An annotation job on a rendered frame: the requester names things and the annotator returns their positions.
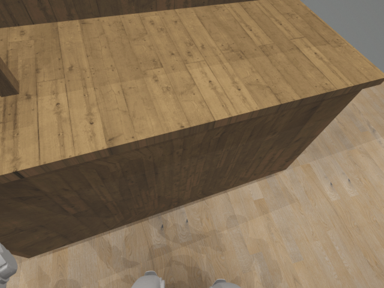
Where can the robot left thigh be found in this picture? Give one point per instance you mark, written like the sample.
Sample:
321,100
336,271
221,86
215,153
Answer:
149,281

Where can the left robot upper arm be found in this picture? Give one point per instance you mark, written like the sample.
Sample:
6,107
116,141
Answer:
8,266

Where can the right robot shin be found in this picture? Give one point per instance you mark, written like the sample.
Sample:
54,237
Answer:
219,281

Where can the counter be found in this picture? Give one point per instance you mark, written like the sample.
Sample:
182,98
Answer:
112,111

